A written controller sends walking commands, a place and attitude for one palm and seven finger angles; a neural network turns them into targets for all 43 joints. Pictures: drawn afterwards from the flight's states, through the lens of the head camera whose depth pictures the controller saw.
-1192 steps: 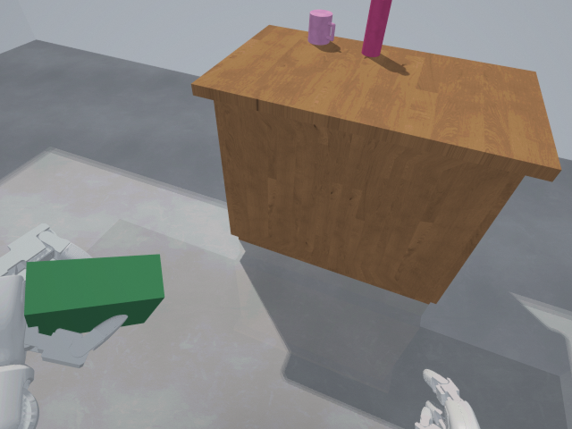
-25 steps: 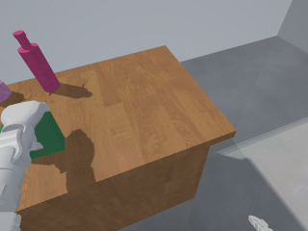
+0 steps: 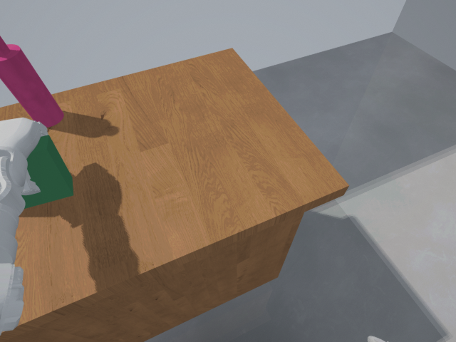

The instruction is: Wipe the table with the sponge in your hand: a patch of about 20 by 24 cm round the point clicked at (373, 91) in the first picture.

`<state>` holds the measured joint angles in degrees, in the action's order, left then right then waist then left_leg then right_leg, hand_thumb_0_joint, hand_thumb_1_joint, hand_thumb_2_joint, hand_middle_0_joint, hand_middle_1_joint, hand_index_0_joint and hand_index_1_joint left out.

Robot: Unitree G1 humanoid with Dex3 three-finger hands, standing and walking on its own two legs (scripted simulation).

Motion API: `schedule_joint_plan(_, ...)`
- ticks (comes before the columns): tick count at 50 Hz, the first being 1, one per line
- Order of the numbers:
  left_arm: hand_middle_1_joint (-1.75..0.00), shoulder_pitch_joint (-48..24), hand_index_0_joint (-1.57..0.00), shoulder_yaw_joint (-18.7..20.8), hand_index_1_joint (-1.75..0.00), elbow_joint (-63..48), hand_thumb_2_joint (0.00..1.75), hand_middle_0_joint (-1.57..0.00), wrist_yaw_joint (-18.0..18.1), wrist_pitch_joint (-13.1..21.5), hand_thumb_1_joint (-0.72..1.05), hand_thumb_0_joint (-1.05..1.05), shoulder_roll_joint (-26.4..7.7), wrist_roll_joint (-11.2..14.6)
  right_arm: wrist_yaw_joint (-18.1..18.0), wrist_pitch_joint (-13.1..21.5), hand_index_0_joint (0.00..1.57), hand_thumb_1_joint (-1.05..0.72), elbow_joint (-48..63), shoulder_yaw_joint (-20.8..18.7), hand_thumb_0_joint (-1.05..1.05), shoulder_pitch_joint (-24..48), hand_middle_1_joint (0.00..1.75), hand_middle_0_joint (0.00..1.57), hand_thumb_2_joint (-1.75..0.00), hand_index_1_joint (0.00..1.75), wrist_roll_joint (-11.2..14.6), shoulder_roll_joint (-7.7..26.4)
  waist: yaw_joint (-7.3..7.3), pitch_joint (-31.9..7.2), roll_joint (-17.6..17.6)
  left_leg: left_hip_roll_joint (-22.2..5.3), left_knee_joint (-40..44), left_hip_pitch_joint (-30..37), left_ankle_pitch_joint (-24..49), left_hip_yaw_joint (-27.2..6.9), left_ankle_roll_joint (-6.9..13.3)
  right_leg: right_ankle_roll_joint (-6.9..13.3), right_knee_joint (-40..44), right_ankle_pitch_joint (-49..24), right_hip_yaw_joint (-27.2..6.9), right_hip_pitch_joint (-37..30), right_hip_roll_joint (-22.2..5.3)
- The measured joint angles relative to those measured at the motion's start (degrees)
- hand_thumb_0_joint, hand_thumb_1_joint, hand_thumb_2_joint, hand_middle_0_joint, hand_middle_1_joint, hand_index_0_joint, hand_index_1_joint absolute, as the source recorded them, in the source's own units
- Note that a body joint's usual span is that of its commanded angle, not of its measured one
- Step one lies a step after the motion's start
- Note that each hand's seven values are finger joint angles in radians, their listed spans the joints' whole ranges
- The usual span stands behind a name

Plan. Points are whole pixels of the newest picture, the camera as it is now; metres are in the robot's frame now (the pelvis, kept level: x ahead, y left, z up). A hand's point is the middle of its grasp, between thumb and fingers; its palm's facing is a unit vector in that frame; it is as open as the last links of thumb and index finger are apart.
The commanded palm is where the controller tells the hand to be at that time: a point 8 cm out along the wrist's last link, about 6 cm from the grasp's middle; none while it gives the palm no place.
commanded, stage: wipe forward along the first lane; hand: left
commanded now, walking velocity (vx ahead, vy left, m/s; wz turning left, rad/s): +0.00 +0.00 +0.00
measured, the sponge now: (31, 182) +0.37 +0.38 +0.06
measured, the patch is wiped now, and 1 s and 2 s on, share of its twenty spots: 0.25 0.35 0.40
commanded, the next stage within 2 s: slide across to the middle lane in 0.30 s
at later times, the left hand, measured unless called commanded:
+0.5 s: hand (28, 150) +0.42 +0.39 +0.09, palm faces -0.17 +0.04 -0.98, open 9.3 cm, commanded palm +0.42 +0.37 +0.13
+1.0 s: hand (65, 133) +0.46 +0.33 +0.10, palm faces -0.09 +0.02 -1.00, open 9.3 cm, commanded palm +0.44 +0.32 +0.14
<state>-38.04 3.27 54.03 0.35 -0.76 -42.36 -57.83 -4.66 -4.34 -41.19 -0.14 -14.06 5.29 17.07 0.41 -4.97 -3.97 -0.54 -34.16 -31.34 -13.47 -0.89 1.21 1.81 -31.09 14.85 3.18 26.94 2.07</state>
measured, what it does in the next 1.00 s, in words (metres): stands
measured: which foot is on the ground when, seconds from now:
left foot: down 0.00-1.00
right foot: down 0.00-1.00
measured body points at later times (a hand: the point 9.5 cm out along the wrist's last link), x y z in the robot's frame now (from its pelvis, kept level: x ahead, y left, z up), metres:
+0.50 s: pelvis +0.02 +0.02 +0.00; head +0.08 +0.01 +0.45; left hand +0.43 +0.39 +0.15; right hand +0.11 -0.25 -0.13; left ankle +0.03 +0.11 -0.73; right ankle +0.00 -0.10 -0.73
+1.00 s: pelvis +0.04 +0.02 +0.01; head +0.08 +0.01 +0.45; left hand +0.46 +0.33 +0.15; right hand +0.15 -0.24 -0.12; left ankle +0.03 +0.11 -0.73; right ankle +0.00 -0.10 -0.73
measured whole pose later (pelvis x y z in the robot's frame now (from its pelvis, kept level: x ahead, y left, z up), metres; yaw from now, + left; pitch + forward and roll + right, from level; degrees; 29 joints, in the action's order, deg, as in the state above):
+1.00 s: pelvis +0.04 +0.02 +0.01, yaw +0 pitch +10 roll -1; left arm -41.6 -3.7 49.8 4.0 -10.7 -32.4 -57.8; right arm -2.4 -5.7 -41.5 -0.2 -11.9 4.3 15.2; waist 0.3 -5.5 -3.4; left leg 1.5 -29.8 -25.6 -14.5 0.0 2.6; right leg 0.1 -26.4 15.7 2.2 21.0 0.2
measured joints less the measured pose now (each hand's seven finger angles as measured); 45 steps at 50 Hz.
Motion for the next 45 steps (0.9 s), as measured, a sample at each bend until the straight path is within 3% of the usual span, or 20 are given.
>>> schedule_joint_plan(12, -1.36, -0.5, -0.88, 0.0, -1.39, -0.5, 1.19, -0.88, 0.1, 1.6, -0.55, 0.01, 0.2, -0.5, 0.9, -1.7, 0.20, -0.91, -0.2, -1.2, 0.00, -1.8, 0.30, 0.20, -0.90, 0.30, -0.5, 0.2, -0.59, -1.2, 0.0, 0.7, 0.0, -0.5, -1.3, 0.9, 1.0, -1.2, 1.1, 0.5, -1.0, 0.2, -0.7)
schedule_joint_plan(27, -1.36, -3.5, -0.88, -3.1, -1.39, 0.7, 1.19, -0.88, 1.2, -0.7, -0.55, 0.01, 1.4, -1.7, 1.5, -2.0, 0.20, -0.91, 0.3, -0.9, 0.00, -0.6, 0.30, 0.20, -0.90, 0.30, -0.6, -1.2, -0.50, -1.4, 0.7, 1.4, 0.1, -0.6, -1.4, 0.5, 1.5, -1.6, 1.4, 0.7, -0.5, -0.2, -1.3)
schedule_joint_plan(31, -1.37, -3.7, -0.87, -4.6, -1.41, -0.4, 1.19, -0.87, 1.8, -1.6, -0.54, 0.01, 1.8, -0.8, 1.2, -1.5, 0.20, -0.91, -0.1, -0.9, 0.00, -0.7, 0.30, 0.20, -0.90, 0.30, -0.5, -1.3, -0.64, -0.8, 0.9, 1.6, 0.7, 0.3, -1.2, 0.2, 1.5, -1.6, 2.0, 0.7, -0.2, -1.2, -1.5)
schedule_joint_plan(41, -1.41, -4.6, -0.83, -7.7, -1.44, -4.1, 1.17, -0.83, 2.8, -5.5, -0.51, 0.01, 6.5, 1.3, 1.3, -0.8, 0.20, -0.91, -1.7, -0.7, 0.00, 0.1, 0.30, 0.20, -0.90, 0.30, -0.5, -1.6, -0.99, 0.0, 1.1, 2.3, 2.9, 3.7, -0.7, -0.1, 1.5, -1.6, 3.7, 0.7, 0.1, -4.4, -2.1)
schedule_joint_plan(45, -1.42, -4.5, -0.82, -7.5, -1.45, -4.2, 1.17, -0.82, 3.2, -7.4, -0.50, 0.01, 8.6, 0.4, 1.6, -1.0, 0.20, -0.91, -1.4, -0.1, 0.00, 1.3, 0.30, 0.20, -0.90, 0.30, -0.7, -1.8, -0.40, -0.1, 1.0, 2.2, 3.7, 4.8, -0.8, 0.3, 1.5, -1.7, 4.2, 0.7, -0.4, -5.3, -2.1)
